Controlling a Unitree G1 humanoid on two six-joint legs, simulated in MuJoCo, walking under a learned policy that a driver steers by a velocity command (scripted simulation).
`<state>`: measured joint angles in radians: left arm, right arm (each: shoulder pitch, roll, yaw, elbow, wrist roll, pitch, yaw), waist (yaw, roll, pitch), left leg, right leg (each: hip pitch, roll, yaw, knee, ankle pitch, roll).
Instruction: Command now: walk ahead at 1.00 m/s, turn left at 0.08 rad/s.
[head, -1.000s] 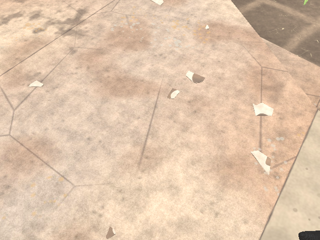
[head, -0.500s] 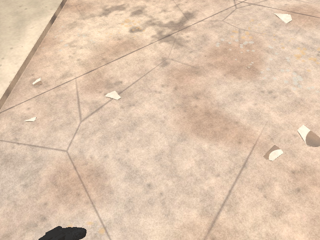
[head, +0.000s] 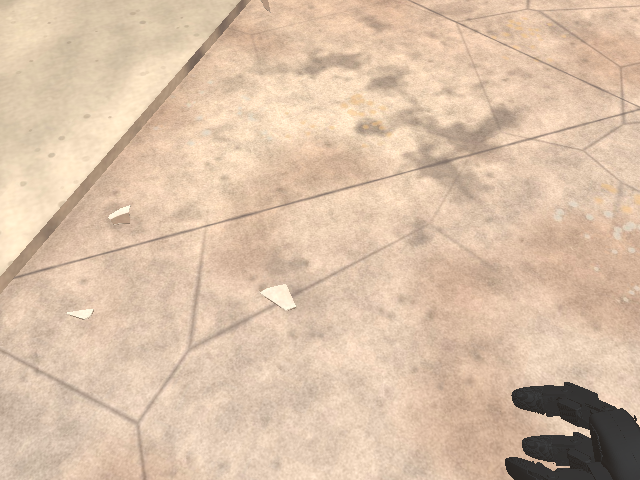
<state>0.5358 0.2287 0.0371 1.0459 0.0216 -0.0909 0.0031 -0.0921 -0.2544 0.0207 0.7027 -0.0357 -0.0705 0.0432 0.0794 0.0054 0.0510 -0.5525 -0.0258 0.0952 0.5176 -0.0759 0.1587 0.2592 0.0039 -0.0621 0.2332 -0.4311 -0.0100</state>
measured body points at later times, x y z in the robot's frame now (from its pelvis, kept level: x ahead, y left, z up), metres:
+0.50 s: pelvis +0.49 -0.01 -0.01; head +0.53 -0.01 +0.44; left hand +0.70 +0.20 -0.13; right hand +0.43 -0.26 -0.14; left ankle +0.24 +0.11 -0.58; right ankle +0.62 -0.05 -0.71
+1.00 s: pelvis +0.75 -0.01 +0.02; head +0.79 -0.03 +0.47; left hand +1.06 +0.12 -0.07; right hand +0.74 -0.31 -0.08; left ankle +0.91 +0.02 -0.71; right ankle +0.65 -0.08 -0.63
